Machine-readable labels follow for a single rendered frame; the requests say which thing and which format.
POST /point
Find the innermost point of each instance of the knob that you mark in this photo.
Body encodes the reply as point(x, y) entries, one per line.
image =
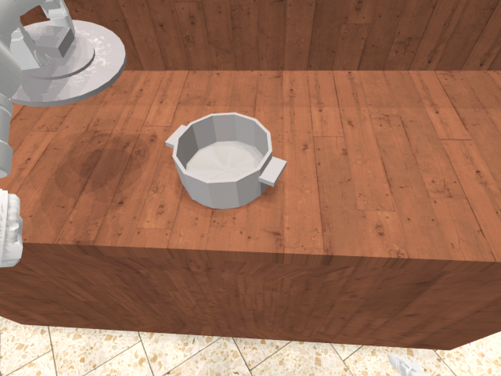
point(52, 40)

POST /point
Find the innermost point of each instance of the left robot hand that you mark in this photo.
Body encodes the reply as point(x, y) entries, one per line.
point(22, 46)

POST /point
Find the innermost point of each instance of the robot left upper arm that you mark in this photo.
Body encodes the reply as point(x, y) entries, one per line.
point(11, 226)

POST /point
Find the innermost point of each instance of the robot left forearm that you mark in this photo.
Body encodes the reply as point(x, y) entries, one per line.
point(10, 80)

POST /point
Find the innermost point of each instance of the table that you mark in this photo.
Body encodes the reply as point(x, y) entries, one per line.
point(384, 228)

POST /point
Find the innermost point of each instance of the lid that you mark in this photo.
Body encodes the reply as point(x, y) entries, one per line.
point(95, 60)

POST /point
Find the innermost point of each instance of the pot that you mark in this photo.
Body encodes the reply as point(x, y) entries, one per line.
point(225, 160)

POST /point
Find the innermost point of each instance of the right robot hand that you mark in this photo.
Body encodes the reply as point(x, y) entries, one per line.
point(405, 366)

